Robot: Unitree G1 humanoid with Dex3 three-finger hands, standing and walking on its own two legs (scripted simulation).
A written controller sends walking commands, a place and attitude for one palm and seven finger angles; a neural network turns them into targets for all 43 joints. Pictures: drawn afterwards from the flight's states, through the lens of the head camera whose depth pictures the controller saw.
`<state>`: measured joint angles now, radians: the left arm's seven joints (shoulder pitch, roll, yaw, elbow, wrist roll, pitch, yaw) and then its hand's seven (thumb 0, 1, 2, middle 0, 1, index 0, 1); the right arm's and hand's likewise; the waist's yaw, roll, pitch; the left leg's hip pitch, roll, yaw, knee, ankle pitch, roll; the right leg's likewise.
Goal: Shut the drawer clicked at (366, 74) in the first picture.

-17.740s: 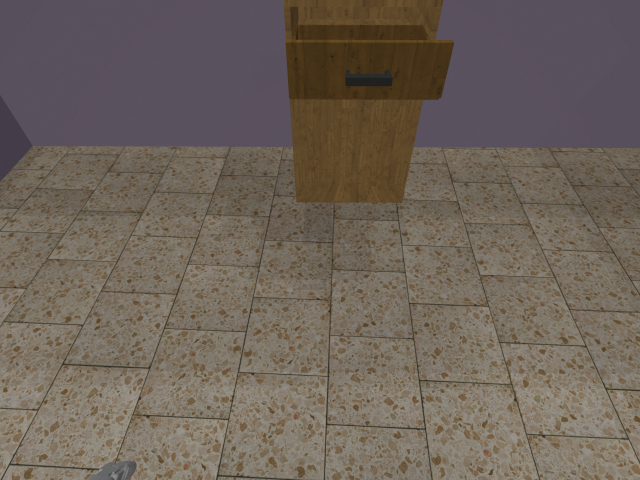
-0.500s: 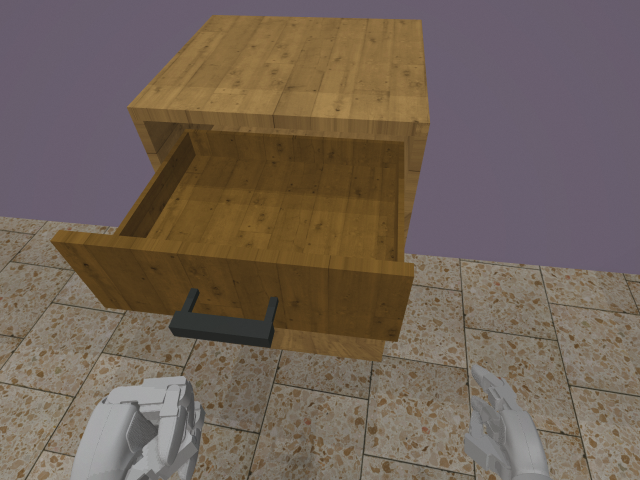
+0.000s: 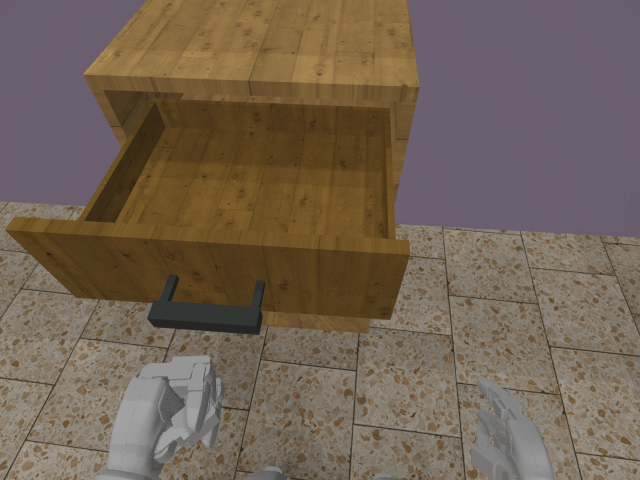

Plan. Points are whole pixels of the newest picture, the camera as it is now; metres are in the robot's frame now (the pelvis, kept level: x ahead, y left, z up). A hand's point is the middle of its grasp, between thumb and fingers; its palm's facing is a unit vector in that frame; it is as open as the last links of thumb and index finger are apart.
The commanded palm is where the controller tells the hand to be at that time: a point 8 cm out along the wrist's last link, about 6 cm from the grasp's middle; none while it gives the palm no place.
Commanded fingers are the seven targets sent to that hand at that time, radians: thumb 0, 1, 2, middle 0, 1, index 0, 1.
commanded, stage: bring the fist close to the handle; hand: left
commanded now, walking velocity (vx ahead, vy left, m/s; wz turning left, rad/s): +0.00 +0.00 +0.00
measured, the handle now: (211, 301) +0.32 +0.15 +0.05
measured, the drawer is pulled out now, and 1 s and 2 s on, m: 0.28 0.28 0.18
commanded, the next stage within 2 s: push the drawer shut in 0.70 s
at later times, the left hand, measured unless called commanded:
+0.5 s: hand (223, 384) +0.22 +0.12 +0.05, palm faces -0.05 -1.00 -0.03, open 3.3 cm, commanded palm +0.20 +0.17 +0.05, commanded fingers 0.00 0.90 0.90 -1.40 -1.60 -1.40 -1.60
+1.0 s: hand (235, 380) +0.23 +0.11 +0.04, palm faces -0.11 -0.99 -0.03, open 3.3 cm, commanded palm +0.22 +0.17 +0.05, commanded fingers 0.00 0.90 0.90 -1.40 -1.60 -1.40 -1.60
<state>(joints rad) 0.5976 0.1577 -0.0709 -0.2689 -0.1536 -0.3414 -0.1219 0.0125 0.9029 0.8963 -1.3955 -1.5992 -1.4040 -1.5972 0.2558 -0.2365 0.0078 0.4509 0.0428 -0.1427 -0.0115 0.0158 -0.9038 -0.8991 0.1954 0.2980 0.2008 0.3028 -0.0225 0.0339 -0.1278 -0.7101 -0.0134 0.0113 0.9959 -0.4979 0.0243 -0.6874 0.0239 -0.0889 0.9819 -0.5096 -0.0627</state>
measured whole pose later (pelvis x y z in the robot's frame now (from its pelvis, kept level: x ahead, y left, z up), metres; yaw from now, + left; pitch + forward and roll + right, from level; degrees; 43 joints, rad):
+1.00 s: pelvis -0.01 +0.01 -0.02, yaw +0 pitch +16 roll -1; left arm 0.38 0.16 -0.12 -0.15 -0.10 -0.33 -0.02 0.01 0.90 0.90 -1.40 -1.60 -1.41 -1.60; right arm 0.24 -0.24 0.03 0.41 0.02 -0.06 0.00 0.01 -0.90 -0.90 0.20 0.30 0.20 0.30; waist -0.03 0.04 -0.16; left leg -0.88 -0.01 0.01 1.14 -0.55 0.04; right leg -0.85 0.02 -0.10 1.11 -0.55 -0.06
